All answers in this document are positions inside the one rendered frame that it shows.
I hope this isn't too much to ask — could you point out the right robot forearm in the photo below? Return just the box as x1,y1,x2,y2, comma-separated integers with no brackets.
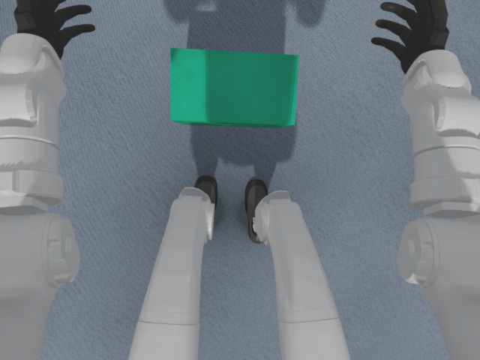
400,49,480,222

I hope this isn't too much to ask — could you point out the left robot hand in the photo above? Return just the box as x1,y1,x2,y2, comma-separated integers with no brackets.
14,0,95,60

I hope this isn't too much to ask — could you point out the left robot forearm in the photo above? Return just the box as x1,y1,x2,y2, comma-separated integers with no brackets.
0,33,67,218

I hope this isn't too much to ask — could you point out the carton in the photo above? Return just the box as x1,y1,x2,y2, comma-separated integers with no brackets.
170,48,299,128

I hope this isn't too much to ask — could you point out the left robot foot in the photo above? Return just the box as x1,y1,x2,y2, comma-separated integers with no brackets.
195,175,218,211

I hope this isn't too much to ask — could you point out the robot right upper arm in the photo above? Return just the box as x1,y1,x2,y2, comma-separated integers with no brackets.
397,217,480,360

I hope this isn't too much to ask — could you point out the robot left shin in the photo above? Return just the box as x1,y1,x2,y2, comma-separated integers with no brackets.
169,187,210,215

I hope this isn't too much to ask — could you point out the right robot hand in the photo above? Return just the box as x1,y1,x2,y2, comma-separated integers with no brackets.
371,0,449,74

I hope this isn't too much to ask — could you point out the robot left upper arm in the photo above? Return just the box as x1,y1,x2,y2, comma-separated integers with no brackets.
0,213,80,360

